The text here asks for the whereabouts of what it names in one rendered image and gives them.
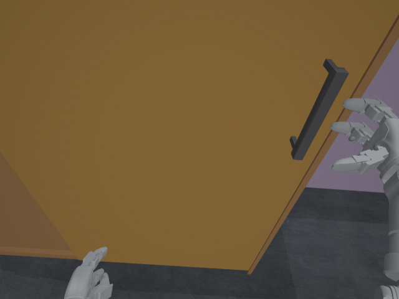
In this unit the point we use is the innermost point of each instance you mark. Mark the left robot hand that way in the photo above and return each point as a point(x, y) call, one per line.
point(83, 280)

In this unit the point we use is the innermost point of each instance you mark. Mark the right robot upper arm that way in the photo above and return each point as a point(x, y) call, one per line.
point(387, 292)

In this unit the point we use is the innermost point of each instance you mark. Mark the right robot hand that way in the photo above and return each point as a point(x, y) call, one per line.
point(386, 136)

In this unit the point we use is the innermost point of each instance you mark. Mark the robot right forearm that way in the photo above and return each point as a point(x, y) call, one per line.
point(390, 180)

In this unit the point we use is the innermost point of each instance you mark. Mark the handle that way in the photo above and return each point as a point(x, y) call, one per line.
point(322, 105)

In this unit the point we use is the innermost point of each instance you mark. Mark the wardrobe door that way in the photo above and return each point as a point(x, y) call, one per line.
point(160, 129)
point(23, 223)

